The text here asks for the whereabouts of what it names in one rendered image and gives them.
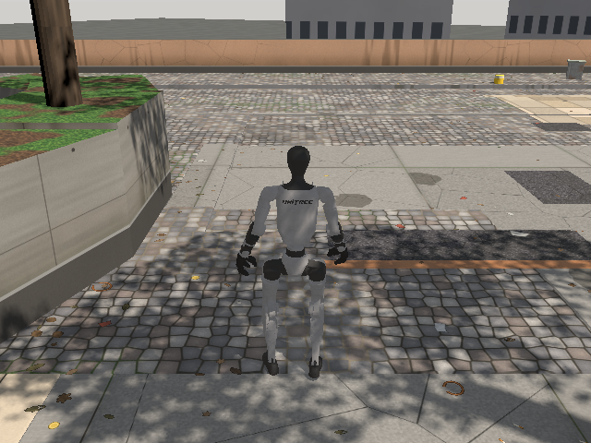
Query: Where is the humanoid robot head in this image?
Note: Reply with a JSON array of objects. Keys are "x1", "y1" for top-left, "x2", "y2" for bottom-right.
[{"x1": 282, "y1": 146, "x2": 314, "y2": 190}]

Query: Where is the robot right upper arm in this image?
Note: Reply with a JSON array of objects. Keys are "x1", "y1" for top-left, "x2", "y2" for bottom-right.
[{"x1": 317, "y1": 186, "x2": 340, "y2": 236}]

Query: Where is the robot left upper arm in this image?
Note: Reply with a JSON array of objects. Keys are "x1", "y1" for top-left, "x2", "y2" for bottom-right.
[{"x1": 251, "y1": 186, "x2": 279, "y2": 236}]

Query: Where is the robot left forearm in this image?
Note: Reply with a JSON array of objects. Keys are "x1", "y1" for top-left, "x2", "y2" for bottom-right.
[{"x1": 239, "y1": 222, "x2": 259, "y2": 258}]

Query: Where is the robot right hand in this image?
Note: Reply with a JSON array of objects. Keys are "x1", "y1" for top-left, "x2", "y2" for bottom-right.
[{"x1": 327, "y1": 247, "x2": 348, "y2": 265}]

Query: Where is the right robot foot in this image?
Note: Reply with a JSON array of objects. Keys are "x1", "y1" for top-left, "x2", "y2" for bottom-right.
[{"x1": 308, "y1": 356, "x2": 322, "y2": 378}]

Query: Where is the robot left hand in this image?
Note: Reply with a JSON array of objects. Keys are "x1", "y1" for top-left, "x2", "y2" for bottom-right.
[{"x1": 236, "y1": 253, "x2": 257, "y2": 276}]

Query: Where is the robot right forearm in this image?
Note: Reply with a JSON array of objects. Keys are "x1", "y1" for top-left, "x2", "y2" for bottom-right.
[{"x1": 331, "y1": 222, "x2": 346, "y2": 252}]

